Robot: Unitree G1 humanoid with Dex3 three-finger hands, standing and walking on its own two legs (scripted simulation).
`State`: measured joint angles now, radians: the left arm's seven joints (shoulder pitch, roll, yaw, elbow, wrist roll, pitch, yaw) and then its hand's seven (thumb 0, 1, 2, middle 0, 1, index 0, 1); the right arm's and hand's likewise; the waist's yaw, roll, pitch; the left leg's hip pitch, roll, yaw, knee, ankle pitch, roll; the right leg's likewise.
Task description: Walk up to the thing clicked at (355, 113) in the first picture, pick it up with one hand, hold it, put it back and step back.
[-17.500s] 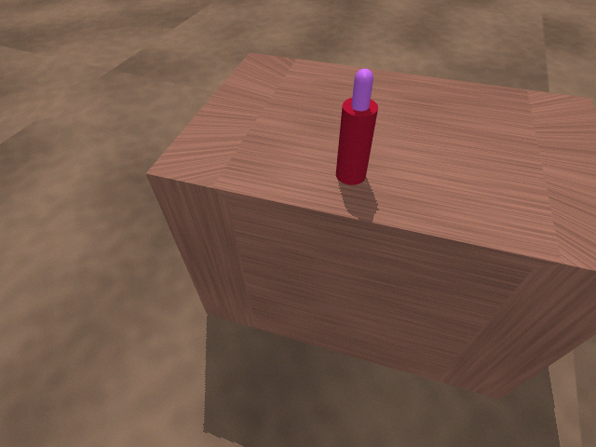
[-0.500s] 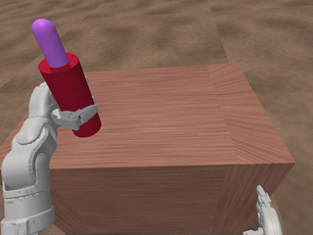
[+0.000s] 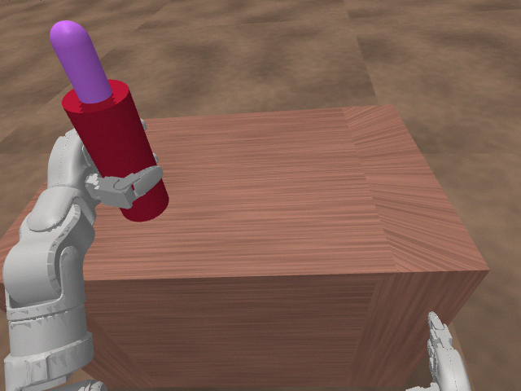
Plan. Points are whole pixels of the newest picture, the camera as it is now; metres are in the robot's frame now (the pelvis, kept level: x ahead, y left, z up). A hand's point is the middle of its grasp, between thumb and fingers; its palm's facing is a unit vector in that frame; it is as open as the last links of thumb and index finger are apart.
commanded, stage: hold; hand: left
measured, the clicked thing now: (114, 134) +0.33 +0.17 +0.29
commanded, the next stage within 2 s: crouch in 0.96 s
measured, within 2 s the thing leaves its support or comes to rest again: neither
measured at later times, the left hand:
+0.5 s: hand (135, 166) +0.33 +0.16 +0.24, palm faces +0.08 -1.00 -0.04, open 9.6 cm
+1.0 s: hand (133, 172) +0.32 +0.17 +0.24, palm faces +0.08 -1.00 -0.04, open 9.6 cm
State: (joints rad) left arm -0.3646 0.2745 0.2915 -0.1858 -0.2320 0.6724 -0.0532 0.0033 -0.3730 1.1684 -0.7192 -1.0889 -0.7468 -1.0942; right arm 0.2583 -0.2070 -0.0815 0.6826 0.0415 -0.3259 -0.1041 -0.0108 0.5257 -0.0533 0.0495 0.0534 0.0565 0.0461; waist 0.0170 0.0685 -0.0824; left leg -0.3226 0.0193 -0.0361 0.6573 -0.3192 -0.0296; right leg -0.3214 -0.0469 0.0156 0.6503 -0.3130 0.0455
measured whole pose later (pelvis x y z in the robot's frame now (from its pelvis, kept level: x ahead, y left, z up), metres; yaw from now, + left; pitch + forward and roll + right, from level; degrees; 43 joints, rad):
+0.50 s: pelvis +0.00 +0.00 +0.00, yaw +0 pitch -1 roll +0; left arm -0.35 0.27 0.27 -0.21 -0.23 0.68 -0.05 0.00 -0.37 1.17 -0.72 -1.09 -0.75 -1.09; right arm 0.24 -0.21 -0.07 0.69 0.04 -0.34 -0.12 -0.01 0.53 -0.05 0.05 0.05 0.06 0.05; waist 0.02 0.07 -0.08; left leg -0.32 0.02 -0.04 0.66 -0.32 -0.03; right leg -0.32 -0.05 0.01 0.66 -0.32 0.04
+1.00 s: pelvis +0.00 +0.00 +0.00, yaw +0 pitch -1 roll +0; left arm -0.33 0.28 0.28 -0.22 -0.24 0.71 -0.07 0.00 -0.38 1.17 -0.72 -1.09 -0.75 -1.09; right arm 0.23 -0.21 -0.09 0.69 0.04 -0.33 -0.11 -0.01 0.53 -0.05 0.05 0.05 0.06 0.05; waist 0.02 0.08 -0.08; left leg -0.32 0.02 -0.04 0.66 -0.32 -0.03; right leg -0.32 -0.05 0.01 0.66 -0.32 0.04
